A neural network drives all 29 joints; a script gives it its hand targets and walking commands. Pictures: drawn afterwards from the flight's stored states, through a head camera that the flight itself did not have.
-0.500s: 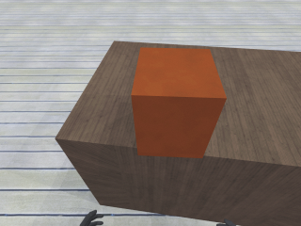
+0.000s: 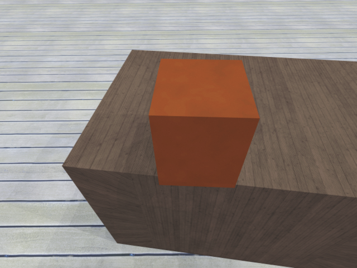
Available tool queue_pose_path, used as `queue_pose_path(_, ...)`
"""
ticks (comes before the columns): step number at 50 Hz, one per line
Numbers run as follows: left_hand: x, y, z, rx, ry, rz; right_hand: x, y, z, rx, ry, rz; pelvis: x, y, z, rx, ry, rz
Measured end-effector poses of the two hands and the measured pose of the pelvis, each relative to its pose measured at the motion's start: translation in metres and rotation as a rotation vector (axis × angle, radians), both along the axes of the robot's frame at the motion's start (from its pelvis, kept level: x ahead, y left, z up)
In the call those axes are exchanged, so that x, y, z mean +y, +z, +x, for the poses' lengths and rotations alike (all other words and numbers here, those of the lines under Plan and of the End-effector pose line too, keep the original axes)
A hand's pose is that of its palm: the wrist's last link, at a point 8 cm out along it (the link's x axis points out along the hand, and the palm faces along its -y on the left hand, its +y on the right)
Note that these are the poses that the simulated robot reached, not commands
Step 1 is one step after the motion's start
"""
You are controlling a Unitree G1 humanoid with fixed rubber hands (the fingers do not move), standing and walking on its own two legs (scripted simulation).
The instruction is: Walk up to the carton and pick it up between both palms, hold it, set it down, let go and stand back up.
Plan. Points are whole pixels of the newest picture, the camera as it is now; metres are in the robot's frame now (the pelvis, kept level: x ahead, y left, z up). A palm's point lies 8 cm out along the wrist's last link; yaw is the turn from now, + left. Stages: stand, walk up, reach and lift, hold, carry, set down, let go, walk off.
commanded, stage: stand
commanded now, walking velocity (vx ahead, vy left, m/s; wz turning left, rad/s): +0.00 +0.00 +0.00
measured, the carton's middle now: (198, 125) +0.45 -0.03 +0.09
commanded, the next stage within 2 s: none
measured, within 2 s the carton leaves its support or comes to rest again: neither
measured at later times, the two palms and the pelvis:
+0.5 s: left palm out of the picture +0.05 +0.23 -0.13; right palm out of the picture +0.04 -0.22 -0.13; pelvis +0.02 +0.00 +0.01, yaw +0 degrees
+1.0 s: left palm out of the picture +0.01 +0.20 -0.14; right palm out of the picture +0.01 -0.20 -0.14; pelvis +0.02 +0.00 +0.01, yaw -1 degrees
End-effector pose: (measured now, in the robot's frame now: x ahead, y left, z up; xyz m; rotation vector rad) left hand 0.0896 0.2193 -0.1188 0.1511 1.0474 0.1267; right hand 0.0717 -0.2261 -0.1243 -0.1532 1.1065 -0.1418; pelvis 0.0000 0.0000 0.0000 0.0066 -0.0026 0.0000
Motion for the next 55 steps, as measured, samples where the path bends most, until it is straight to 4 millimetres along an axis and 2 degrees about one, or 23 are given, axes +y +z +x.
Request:
queue_pose_path(11,0.005,-0.004,-0.013,0.068,0.024,0.007,-0.001,-0.003,-0.013,0.079,-0.028,-0.004,0.0,0.004,0.005,-0.003,-0.005,-0.001)
queue_pose_path(24,0.011,-0.009,-0.035,0.179,0.067,0.012,0.01,-0.009,-0.029,0.179,-0.055,0.017,0.004,0.008,0.015,-0.011,-0.007,-0.004)
queue_pose_path(41,-0.007,-0.017,-0.069,0.327,0.091,-0.027,0.02,-0.013,-0.05,0.29,-0.083,0.034,0.005,0.012,0.025,-0.035,-0.01,-0.004)
queue_pose_path(55,-0.021,-0.018,-0.085,0.386,0.082,-0.042,0.029,-0.016,-0.074,0.362,-0.094,0.062,0.001,0.013,0.024,-0.047,-0.014,-0.004)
